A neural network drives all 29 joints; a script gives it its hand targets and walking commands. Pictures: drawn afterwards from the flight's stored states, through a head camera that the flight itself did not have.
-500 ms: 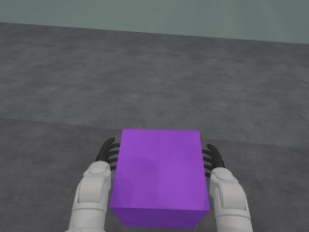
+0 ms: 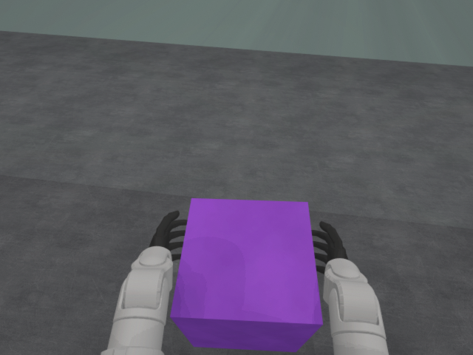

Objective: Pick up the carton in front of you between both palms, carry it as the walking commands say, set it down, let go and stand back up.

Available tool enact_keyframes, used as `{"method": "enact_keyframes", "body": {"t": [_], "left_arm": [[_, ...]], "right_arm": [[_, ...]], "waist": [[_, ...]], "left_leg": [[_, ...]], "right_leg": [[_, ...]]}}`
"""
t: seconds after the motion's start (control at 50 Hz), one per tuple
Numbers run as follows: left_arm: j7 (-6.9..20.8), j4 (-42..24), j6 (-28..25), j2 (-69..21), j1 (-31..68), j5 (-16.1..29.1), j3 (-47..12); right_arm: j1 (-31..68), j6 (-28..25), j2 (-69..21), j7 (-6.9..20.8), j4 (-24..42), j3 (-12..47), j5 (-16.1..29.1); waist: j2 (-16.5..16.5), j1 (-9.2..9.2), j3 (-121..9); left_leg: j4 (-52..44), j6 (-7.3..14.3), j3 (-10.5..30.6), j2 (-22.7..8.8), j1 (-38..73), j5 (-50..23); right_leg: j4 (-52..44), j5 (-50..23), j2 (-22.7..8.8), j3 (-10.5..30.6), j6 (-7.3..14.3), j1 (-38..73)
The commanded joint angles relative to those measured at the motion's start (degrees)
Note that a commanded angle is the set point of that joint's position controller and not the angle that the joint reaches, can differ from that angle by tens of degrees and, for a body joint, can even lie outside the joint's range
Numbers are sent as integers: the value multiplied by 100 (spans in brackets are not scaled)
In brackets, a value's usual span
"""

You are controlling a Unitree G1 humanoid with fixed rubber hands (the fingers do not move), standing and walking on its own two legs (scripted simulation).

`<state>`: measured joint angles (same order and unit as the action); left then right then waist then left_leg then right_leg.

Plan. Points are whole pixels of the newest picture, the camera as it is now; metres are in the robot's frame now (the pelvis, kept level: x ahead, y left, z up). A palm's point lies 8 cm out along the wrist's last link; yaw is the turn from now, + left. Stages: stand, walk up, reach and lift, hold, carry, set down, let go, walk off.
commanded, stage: hold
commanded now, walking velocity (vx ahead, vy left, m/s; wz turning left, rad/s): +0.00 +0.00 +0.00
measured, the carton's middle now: (246, 279) +0.29 -0.01 -0.05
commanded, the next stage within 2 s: set down in 0.68 s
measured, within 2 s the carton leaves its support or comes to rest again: neither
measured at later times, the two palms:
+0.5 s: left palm (147, 271) +0.25 +0.15 +0.05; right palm (321, 240) +0.32 -0.14 +0.04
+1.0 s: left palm (157, 257) +0.29 +0.15 +0.02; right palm (314, 232) +0.36 -0.14 +0.01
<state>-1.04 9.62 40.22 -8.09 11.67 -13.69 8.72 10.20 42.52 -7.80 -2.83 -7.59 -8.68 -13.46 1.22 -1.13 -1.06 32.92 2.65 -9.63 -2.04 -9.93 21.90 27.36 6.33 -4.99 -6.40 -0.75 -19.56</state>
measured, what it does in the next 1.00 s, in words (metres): shifts its weight, turning left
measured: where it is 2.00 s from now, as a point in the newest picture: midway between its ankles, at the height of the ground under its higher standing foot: outside the picture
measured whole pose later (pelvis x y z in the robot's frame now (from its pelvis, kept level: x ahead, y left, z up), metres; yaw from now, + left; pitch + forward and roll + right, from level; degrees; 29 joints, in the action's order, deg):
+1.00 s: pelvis +0.01 -0.07 +0.00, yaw +16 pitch -1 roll -1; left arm 0.1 30.1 31.0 -13.3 28.3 -24.9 26.2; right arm 27.1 32.7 -8.6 2.2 -29.7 -23.9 -24.2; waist 3.5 -1.8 2.4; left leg 31.3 -2.5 9.5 0.7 -13.4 17.3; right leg 28.6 10.3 1.7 2.9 -0.3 -17.5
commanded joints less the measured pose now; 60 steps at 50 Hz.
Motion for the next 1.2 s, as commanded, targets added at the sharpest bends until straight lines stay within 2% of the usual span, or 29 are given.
{"method": "enact_keyframes", "body": {"t": [0.0, 0.02, 0.04, 0.06, 0.1, 0.16, 0.22, 0.32, 0.44, 0.52, 0.72, 0.8, 0.88, 0.92, 0.98, 1.04, 1.12, 1.18], "left_arm": [[1175, 28, -425, -5135, 1680, 1027, -2746], [1116, 9, -468, -5100, 1706, 962, -2628], [1092, 35, -498, -5112, 1808, 1013, -2661], [1077, 36, -525, -5124, 1942, 1055, -2709], [1158, -77, -508, -5276, 2264, 1221, -2994], [1353, -42, -410, -5403, 2669, 1362, -3180], [1536, 210, -345, -5464, 2890, 1421, -3154], [1695, 630, -326, -5509, 2978, 1350, -2853], [1735, 852, -367, -5543, 2960, 1182, -2498], [1761, 929, -397, -5594, 3005, 1126, -2387], [1803, 1006, -390, -5541, 3280, 1073, -2245], [1780, 1440, -490, -5520, 3739, 838, -1879], [1630, 2182, -778, -5511, 4262, 376, -1174], [1477, 2467, -954, -5394, 4384, 86, -759], [1213, 2721, -1327, -5029, 4263, -305, -158], [973, 2836, -1858, -4755, 3974, -483, 116], [770, 2724, -2643, -5059, 3997, -269, -366], [668, 2614, -3102, -5433, 4272, 31, -1032]], "right_arm": [[2759, -468, -4925, 1540, 1005, 3357, 1595], [2892, -501, -4921, 1584, 948, 3423, 1623], [2900, -527, -4986, 1596, 871, 3534, 1649], [2875, -558, -4941, 1612, 758, 3520, 1649], [2740, -589, -5059, 1581, 589, 3452, 1578], [2711, -585, -5186, 1550, 288, 3214, 1423], [2734, -555, -5283, 1542, -88, 2924, 1235], [2995, -495, -5467, 1614, -360, 2829, 1164], [3421, -457, -5616, 1766, -276, 3068, 1313], [3574, -448, -5628, 1832, -261, 3141, 1370], [3643, -411, -5590, 1826, -582, 2840, 1271], [3964, -540, -5406, 1859, -1169, 2260, 978], [4483, -890, -4983, 1909, -1950, 1424, 516], [4650, -1107, -4688, 1896, -2280, 984, 268], [4607, -1499, -4108, 1825, -2623, 389, -120], [4405, -1980, -3708, 1781, -2790, 179, -331], [4489, -2732, -3814, 1868, -2852, 588, -200], [4808, -3192, -4096, 1924, -2787, 1149, 60]], "waist": [[291, 331, -1242], [296, 436, -1407], [105, 408, -1457], [220, 377, -1469], [148, 151, -1432], [252, -77, -1246], [225, -195, -964], [2, -103, -907], [-283, 147, -1109], [-317, 204, -1189], [-335, 114, -1149], [-250, 17, -897], [-88, -103, -660], [-22, -146, -610], [46, -172, -727], [86, -139, -1178], [50, -76, -2471], [-26, -146, -3741]], "left_leg": [[-1140, -87, 1776, 338, -144, -4199], [-1178, -163, 1695, 449, 388, -3859], [-1173, -192, 1689, 449, 613, -3887], [-1257, -228, 1677, 463, 758, -3473], [-1272, -344, 1648, 450, 867, -3473], [-1445, -437, 1553, 499, 669, -2633], [-1561, -437, 1497, 542, 186, -1837], [-1638, -347, 1433, 646, -348, -1176], [-1638, -193, 1363, 788, -547, -890], [-1629, -132, 1345, 840, -550, -781], [-1610, -139, 1348, 850, -548, -757], [-1507, -154, 1312, 835, -799, -427], [-1203, -188, 1312, 806, -1315, -135], [-1009, -230, 1302, 805, -1587, -149], [-690, -332, 1275, 848, -2003, -491], [-292, -435, 1254, 932, -2363, -1126], [365, -547, 1292, 1000, -2702, -2103], [921, -635, 1258, 1015, -3050, -2754]], "right_leg": [[-112, -1676, 1129, 956, 150, 2194], [-197, -1513, 1136, 951, 105, 1969], [-224, -1407, 1199, 921, 72, 1930], [-280, -1169, 1212, 924, 39, 1874], [-383, -978, 1289, 885, 13, 1805], [-527, -542, 1307, 859, 35, 1843], [-633, -243, 1288, 857, 78, 2021], [-742, -76, 1188, 841, 36, 2439], [-844, 9, 1008, 924, -95, 2838], [-899, 112, 910, 999, -148, 2895], [-966, 114, 840, 1072, -158, 2853], [-880, 577, 894, 1005, -73, 2611], [-556, 877, 970, 901, 30, 2152], [-320, 798, 1009, 856, 78, 1850], [138, 254, 1066, 780, 110, 1283], [665, -461, 1100, 762, 97, 669], [1424, -1351, 1180, 749, 123, -50], [1959, -1969, 1197, 697, 103, -368]]}}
